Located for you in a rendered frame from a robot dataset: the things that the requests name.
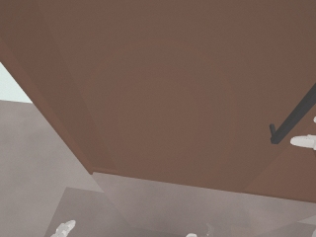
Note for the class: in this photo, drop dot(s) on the left robot hand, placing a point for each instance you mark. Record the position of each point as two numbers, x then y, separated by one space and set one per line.
63 229

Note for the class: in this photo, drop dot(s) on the wardrobe door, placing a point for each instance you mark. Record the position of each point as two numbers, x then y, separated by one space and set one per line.
184 91
26 33

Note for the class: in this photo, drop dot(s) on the handle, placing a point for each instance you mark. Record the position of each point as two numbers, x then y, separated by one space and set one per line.
296 115

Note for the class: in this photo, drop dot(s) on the right robot hand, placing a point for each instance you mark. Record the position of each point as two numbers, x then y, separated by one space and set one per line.
308 141

